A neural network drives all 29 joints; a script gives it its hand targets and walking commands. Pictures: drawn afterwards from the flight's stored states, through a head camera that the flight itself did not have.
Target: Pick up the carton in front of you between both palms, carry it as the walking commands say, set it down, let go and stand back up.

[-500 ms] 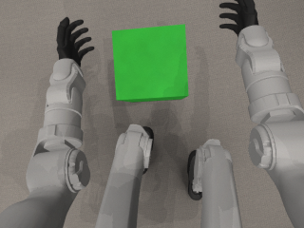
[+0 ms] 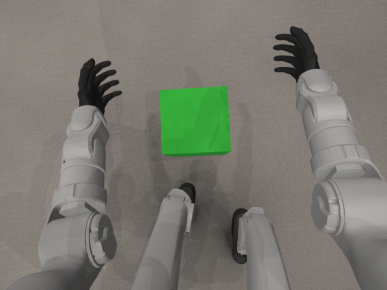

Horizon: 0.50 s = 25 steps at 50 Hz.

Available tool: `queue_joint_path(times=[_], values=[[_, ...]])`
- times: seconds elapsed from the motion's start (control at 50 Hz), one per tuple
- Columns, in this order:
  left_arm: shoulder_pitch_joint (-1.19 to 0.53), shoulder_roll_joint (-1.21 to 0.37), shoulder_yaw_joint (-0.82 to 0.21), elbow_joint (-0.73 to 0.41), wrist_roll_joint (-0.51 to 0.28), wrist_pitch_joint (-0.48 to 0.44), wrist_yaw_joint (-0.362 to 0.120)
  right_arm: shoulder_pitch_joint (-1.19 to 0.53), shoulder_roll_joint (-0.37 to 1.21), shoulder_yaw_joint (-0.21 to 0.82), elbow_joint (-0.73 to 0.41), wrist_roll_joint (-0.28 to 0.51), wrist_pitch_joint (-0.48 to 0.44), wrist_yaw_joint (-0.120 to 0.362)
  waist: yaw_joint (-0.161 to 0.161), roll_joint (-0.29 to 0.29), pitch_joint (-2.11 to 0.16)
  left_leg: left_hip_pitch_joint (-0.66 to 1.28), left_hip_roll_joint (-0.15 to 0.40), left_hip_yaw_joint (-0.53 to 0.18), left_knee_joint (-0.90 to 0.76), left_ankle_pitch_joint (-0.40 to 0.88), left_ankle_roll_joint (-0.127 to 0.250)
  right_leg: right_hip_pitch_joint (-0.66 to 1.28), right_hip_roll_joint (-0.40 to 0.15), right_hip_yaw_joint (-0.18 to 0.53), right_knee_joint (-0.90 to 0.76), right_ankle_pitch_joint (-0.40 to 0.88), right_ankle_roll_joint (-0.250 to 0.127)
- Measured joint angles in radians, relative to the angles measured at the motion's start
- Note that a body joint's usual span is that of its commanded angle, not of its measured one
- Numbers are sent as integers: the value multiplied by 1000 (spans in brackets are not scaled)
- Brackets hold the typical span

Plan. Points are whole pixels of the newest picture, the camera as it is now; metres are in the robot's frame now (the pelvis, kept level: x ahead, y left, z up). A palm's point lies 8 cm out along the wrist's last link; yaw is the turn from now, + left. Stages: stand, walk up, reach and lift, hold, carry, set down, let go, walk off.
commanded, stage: let go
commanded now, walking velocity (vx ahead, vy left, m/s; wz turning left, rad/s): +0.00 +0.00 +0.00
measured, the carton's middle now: (196, 126) +0.46 +0.11 -0.49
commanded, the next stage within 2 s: stand in 1.34 s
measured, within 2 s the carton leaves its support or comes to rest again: neither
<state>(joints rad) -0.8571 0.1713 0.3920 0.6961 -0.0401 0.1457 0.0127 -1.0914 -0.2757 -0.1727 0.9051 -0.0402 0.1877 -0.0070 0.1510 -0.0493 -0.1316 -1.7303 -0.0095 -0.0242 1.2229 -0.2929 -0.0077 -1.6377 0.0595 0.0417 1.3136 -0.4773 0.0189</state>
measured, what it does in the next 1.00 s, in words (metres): rises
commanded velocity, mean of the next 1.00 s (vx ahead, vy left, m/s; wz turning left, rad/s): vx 0.00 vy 0.00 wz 0.00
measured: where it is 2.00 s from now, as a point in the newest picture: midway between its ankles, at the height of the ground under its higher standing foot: (211, 231)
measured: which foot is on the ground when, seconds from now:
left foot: down 0.00-1.00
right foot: down 0.00-1.00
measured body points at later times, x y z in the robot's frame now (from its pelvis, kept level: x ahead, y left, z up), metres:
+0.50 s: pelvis +0.06 +0.02 +0.12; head +0.24 +0.03 +0.53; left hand +0.32 +0.28 +0.02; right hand +0.40 -0.16 +0.01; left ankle +0.11 +0.12 -0.58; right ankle +0.04 -0.12 -0.58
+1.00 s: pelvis +0.10 -0.02 +0.16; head +0.13 -0.02 +0.61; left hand +0.26 +0.22 +0.08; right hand +0.28 -0.25 +0.09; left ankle +0.11 +0.12 -0.58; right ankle +0.04 -0.12 -0.58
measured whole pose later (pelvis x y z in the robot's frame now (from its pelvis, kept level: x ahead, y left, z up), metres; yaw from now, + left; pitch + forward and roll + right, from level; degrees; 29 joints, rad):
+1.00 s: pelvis +0.10 -0.02 +0.16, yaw +2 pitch +0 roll +1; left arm 0.23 0.22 0.04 0.43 0.00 0.08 -0.07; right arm 0.23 -0.21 -0.04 0.45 0.00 0.06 0.05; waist 0.00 -0.03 0.05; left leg -0.21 -0.01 -0.04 0.40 -0.19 -0.02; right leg -0.11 0.02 0.05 0.44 -0.33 -0.03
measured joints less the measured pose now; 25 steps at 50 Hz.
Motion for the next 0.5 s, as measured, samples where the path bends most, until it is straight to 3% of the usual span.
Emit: queue_joint_path(times=[0.12,0.3,0.5], values=[[87,-5,-21,-18,46,-18,-39,103,49,-32,-51,-50,-15,-20,-13,13,-2,122,3,0,-118,29,9,124,-2,4,-132,41,6],[403,11,-140,-117,93,-48,-117,509,167,-34,-273,-84,-49,-94,-39,38,40,433,3,12,-309,50,27,444,-11,21,-358,87,16],[720,43,-280,-208,35,-101,-121,814,151,15,-330,-45,-131,-53,-52,54,83,788,-16,20,-482,57,35,804,-38,31,-547,104,15]])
